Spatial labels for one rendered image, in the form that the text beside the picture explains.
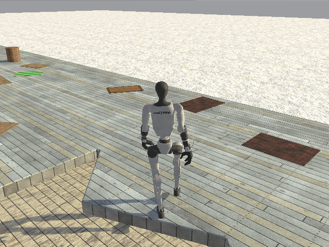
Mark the robot right upper arm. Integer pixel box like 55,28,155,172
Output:
173,103,185,133

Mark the right robot forearm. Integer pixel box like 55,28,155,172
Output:
180,125,191,152

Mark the left robot forearm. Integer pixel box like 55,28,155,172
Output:
141,126,148,143

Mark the left robot hand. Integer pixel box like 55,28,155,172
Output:
142,140,154,149

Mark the robot left upper arm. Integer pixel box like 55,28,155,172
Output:
142,104,152,132

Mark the right robot hand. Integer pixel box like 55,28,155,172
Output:
180,151,193,165

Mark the robot right thigh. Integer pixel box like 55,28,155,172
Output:
172,142,182,167

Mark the robot left thigh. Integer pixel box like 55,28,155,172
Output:
147,145,162,186

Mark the robot thigh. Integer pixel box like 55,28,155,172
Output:
147,145,162,186
172,142,182,167

